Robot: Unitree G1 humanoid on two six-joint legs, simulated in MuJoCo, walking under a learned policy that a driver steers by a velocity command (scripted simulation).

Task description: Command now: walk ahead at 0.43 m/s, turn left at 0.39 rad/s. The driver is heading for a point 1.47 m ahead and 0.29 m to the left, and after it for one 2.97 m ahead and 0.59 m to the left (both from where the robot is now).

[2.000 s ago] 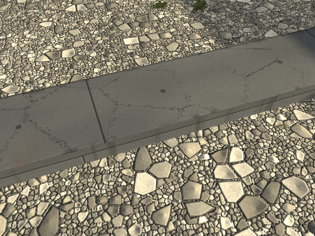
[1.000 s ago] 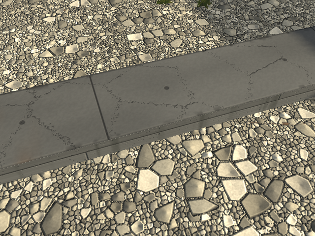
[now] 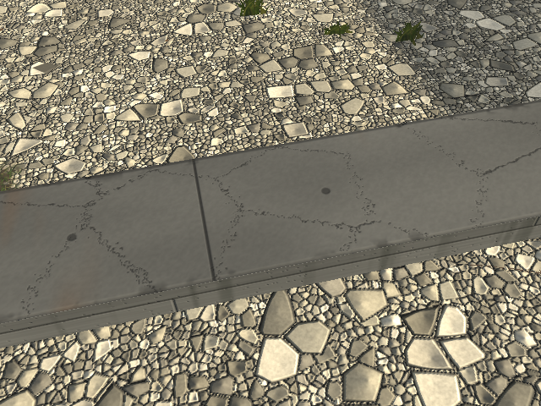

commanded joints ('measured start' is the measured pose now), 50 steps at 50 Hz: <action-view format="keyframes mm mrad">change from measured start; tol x32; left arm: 1 40 115 10 -27 15 -4 15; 31 -494 141 20 -438 -1 -20 9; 50 -91 166 30 -297 14 5 -19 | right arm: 1 -72 8 3 -78 -5 11 15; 50 6 -57 27 -217 -95 30 28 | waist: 1 -4 -95 148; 16 -154 153 -371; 37 -28 48 -36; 40 -18 -407 -282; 50 -41 -128 -1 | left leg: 1 -225 41 -7 -63 97 -23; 13 383 -127 228 -509 68 117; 16 1051 316 -812 -822 -167 404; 24 289 81 -195 -956 292 220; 37 579 79 -194 -639 583 53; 40 86 -181 23 31 -336 -22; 50 13 11 85 -122 -85 -75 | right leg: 1 22 -249 121 -163 411 -71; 13 54 -287 -97 377 1229 -28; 14 -154 -235 -88 653 972 6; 15 -578 -33 -33 1067 -165 49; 16 -710 31 223 1246 -270 30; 30 -494 -59 136 280 448 90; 37 -308 -13 98 133 176 -2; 40 258 -455 790 17 251 -231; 50 -72 -214 263 -115 481 -157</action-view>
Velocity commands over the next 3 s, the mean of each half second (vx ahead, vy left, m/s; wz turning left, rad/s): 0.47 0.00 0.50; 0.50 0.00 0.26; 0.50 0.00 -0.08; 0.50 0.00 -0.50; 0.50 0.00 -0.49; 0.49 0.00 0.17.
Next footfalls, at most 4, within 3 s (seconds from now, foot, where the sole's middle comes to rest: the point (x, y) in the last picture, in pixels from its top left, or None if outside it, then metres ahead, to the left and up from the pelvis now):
0.28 left None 0.31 0.13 -0.78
0.76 right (284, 375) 0.61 0.05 -0.78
1.20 left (178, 347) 0.69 0.33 -0.78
1.74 right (220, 228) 1.01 0.24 -0.67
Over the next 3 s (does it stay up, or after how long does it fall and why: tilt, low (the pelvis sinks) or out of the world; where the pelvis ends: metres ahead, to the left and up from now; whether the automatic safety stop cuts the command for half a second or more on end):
stays up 1.43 0.23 0.05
